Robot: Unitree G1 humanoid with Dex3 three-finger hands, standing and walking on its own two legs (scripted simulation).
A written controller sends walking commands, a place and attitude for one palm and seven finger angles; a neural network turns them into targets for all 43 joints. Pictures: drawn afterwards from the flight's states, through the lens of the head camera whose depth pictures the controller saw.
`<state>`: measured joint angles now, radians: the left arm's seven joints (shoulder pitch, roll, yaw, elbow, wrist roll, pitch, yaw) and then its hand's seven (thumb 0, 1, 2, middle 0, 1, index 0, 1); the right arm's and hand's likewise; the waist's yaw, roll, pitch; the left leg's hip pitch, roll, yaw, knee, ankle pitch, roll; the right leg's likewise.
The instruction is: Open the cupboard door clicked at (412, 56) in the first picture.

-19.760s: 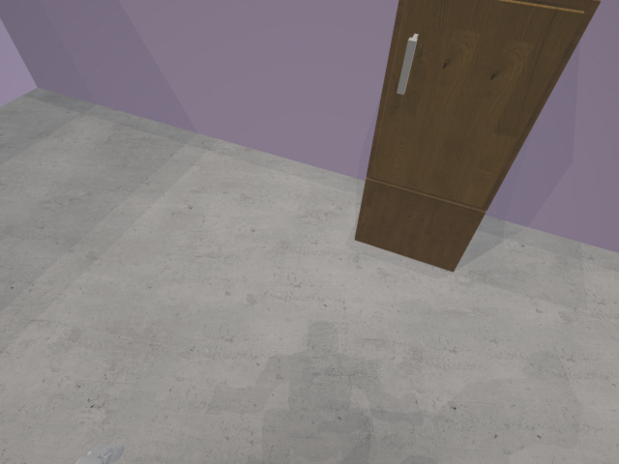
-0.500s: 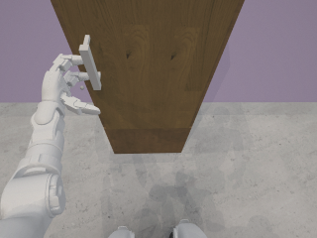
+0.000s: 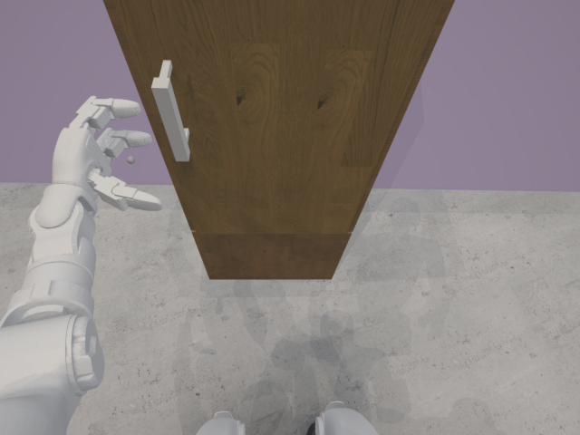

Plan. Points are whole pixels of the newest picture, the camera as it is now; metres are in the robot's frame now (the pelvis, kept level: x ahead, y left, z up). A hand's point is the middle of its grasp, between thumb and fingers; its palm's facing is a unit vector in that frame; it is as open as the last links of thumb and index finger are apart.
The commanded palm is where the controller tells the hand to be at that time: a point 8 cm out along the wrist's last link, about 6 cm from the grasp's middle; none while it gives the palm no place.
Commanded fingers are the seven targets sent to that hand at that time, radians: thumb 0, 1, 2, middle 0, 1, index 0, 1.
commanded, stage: move the hooked fingers beside the handle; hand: left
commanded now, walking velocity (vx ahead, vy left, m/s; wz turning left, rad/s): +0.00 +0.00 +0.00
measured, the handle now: (175, 114) +0.55 +0.15 +0.08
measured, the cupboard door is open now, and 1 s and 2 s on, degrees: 1 1 1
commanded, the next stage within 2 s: slide the fingers in behind the handle in 0.98 s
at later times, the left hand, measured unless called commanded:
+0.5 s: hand (122, 164) +0.46 +0.21 +0.08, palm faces -0.04 -1.00 +0.00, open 14.0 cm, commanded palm +0.44 +0.26 +0.09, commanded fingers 0.00 -0.50 0.30 -0.30 -1.20 -0.30 -1.20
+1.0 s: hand (128, 157) +0.47 +0.20 +0.08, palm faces -0.05 -1.00 -0.01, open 14.0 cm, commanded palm +0.44 +0.25 +0.09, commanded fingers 0.00 -0.50 0.30 -0.30 -1.20 -0.30 -1.20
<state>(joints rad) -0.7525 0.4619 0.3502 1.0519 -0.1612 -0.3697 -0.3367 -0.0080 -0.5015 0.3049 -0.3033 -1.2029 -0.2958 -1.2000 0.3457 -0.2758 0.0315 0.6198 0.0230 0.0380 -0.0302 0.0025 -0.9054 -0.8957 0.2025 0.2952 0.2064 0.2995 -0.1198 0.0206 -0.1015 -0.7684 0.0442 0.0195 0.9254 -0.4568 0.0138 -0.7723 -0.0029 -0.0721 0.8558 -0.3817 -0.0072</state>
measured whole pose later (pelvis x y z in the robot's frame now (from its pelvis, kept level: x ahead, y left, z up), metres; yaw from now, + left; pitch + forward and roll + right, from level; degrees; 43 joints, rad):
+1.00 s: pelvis +0.00 +0.00 +0.00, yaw -1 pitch +18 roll -2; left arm -0.74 0.47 0.37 1.03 -0.16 -0.36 -0.35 -0.01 -0.50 0.31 -0.30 -1.20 -0.30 -1.20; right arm 0.38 -0.27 0.03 0.62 0.02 0.05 -0.02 0.00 -0.90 -0.90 0.20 0.30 0.21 0.30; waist -0.13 0.03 -0.11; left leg -0.78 0.05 0.02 0.94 -0.47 0.02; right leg -0.79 0.00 -0.06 0.86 -0.38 0.00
